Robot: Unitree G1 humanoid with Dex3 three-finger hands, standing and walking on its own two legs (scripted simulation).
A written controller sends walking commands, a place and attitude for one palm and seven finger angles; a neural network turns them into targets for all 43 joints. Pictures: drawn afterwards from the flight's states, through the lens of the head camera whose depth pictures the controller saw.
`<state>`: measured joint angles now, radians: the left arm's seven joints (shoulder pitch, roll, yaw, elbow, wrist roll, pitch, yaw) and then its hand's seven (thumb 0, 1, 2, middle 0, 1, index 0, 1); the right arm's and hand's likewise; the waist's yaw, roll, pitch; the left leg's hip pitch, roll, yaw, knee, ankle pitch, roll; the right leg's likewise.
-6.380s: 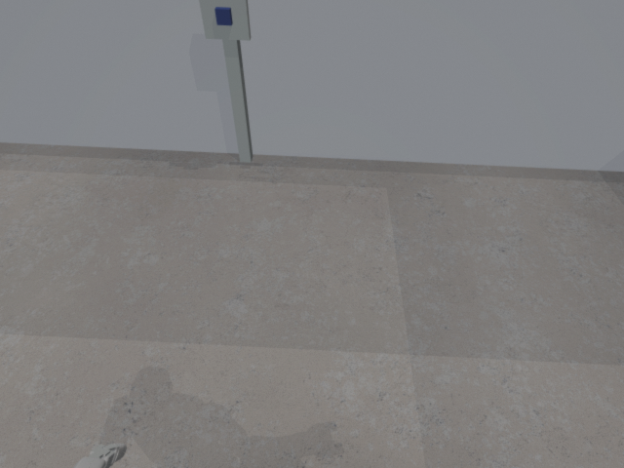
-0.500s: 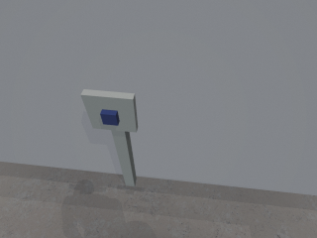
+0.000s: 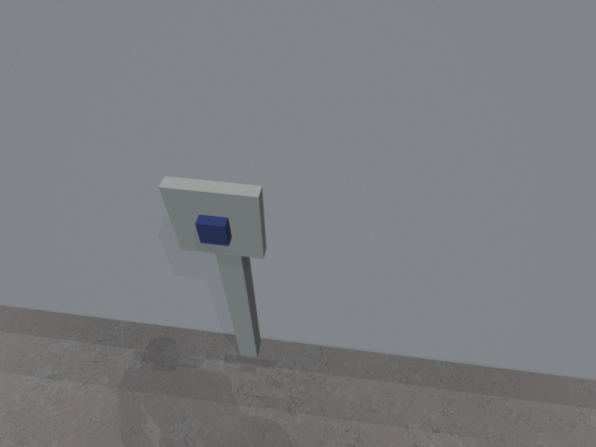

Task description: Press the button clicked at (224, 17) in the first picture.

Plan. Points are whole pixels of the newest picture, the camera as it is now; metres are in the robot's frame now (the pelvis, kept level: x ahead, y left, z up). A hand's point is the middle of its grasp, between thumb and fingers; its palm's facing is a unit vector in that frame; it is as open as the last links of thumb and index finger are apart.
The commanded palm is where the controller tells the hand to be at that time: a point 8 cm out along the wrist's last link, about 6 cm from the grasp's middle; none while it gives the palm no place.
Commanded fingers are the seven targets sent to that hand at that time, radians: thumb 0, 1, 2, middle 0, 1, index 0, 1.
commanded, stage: look again from close up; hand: left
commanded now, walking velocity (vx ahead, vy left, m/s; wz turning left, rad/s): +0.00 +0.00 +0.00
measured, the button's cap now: (214, 229) +0.50 +0.19 -0.05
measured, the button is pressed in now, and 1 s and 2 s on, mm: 0 0 0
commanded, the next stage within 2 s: raise the hand and make a fist in 0.56 s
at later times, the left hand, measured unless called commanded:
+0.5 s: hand out of the picture +0.03 +0.20 -0.18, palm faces +0.03 -0.98 -0.20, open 7.3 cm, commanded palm none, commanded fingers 0.00 0.90 0.90 -0.20 -0.30 -0.20 -0.30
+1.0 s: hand (190, 395) +0.19 +0.16 -0.04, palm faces -0.04 -1.00 +0.03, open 6.0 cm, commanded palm +0.12 +0.24 -0.07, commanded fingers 0.00 0.90 0.90 -0.69 -0.84 -0.69 -0.84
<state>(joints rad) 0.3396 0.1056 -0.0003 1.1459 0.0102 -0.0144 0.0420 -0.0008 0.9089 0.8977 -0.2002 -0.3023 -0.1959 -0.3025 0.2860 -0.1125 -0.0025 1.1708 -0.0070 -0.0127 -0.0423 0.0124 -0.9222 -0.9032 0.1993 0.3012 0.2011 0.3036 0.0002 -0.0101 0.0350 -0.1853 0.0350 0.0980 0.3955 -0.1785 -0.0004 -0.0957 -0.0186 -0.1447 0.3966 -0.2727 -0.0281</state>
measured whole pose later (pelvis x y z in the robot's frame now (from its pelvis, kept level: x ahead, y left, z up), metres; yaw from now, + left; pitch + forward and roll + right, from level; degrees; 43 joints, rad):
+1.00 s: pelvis -0.03 +0.01 -0.06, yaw +1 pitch +10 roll +1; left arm 0.32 0.15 0.09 0.21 -0.20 -0.47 -0.25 0.01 0.92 0.90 -0.43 -0.57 -0.43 -0.57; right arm 0.16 -0.23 -0.05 0.62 0.01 -0.25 0.00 0.01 -0.91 -0.90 0.20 0.30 0.20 0.30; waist -0.03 -0.04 -0.13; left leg -0.72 0.04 0.08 0.91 -0.37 0.02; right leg -0.64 -0.05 -0.09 0.95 -0.49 -0.02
